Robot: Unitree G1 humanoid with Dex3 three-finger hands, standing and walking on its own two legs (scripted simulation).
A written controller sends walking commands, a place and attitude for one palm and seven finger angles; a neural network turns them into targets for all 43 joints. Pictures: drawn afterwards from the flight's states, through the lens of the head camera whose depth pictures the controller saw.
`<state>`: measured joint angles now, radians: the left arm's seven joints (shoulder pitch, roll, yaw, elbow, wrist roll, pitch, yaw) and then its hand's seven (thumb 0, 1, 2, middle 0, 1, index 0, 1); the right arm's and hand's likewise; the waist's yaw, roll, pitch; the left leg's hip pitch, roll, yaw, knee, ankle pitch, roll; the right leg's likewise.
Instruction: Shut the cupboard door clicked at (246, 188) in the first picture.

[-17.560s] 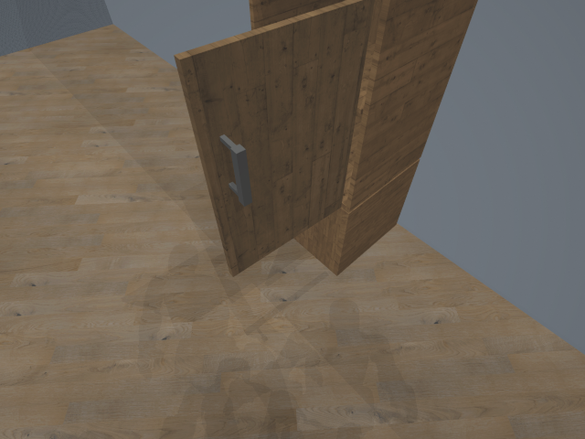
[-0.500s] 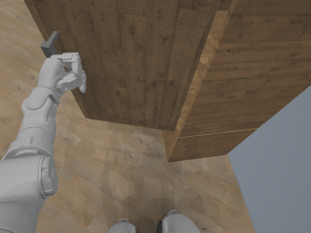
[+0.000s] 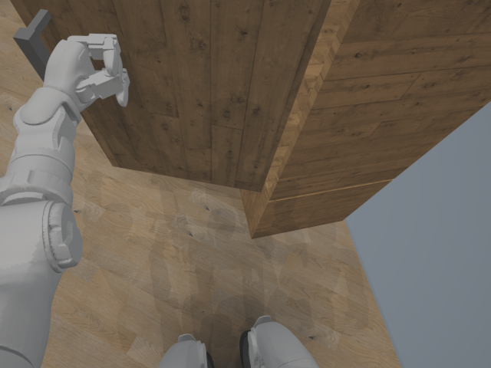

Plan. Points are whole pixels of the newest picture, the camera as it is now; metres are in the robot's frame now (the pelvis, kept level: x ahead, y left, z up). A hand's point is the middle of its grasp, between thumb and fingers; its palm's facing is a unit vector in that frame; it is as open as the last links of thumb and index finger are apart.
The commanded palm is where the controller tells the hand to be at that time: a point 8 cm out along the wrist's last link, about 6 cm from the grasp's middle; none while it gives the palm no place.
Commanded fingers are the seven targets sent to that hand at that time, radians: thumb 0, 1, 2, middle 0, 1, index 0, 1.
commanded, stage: push the door shut along its arc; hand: left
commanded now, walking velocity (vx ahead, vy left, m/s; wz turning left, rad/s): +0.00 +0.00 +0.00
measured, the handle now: (56, 64) +0.58 +0.21 +0.09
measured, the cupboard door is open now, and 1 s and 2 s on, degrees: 69 50 50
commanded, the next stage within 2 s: pull the fist back off the door in 0.48 s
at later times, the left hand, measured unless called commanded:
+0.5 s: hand (142, 58) +0.58 +0.09 +0.10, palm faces -0.39 -0.92 +0.00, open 3.3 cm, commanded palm +0.59 +0.11 +0.10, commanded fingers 0.00 0.90 0.90 -1.30 -1.50 -1.30 -1.50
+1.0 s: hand (158, 60) +0.58 +0.07 +0.09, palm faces +0.06 -1.00 +0.00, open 3.1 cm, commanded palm +0.53 +0.12 +0.10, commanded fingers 0.00 0.90 0.90 -1.30 -1.50 -1.30 -1.50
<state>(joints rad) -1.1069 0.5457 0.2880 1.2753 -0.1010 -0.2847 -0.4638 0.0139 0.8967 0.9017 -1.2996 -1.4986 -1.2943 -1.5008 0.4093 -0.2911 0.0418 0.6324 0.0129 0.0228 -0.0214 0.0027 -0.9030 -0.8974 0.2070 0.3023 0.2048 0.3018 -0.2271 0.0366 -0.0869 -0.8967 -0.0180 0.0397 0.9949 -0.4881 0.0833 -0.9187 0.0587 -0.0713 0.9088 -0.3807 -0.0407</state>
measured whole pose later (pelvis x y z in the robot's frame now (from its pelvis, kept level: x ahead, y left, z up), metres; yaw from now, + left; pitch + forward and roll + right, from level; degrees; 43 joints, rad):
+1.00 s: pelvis +0.02 -0.02 +0.01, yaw +0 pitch +25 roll -2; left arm -1.10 0.38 0.38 1.26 0.03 -0.37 0.07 0.02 0.90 0.90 -1.30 -1.50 -1.29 -1.50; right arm 0.50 -0.24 0.02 0.64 -0.06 0.02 0.10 0.00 -0.90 -0.90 0.21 0.30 0.20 0.30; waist -0.24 0.06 -0.11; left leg -0.89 0.00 0.03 0.95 -0.49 0.05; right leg -0.92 0.09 -0.07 0.87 -0.38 -0.07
